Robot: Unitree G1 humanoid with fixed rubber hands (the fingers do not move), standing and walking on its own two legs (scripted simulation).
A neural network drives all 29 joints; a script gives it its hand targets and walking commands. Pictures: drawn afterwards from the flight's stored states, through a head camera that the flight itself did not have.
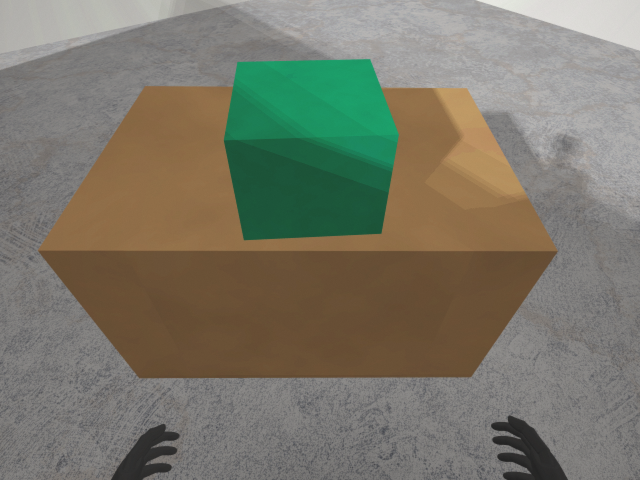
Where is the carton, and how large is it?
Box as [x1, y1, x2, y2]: [224, 59, 398, 239]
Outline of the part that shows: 369,59 237,62 224,136 224,143 244,239 364,234 381,232 398,134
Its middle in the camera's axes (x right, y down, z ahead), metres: -0.03 -0.19 +0.84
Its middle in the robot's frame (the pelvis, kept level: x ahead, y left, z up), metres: +0.76 +0.05 -0.01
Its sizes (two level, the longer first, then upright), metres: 0.305 0.292 0.243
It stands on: a pedestal, 0.62 m high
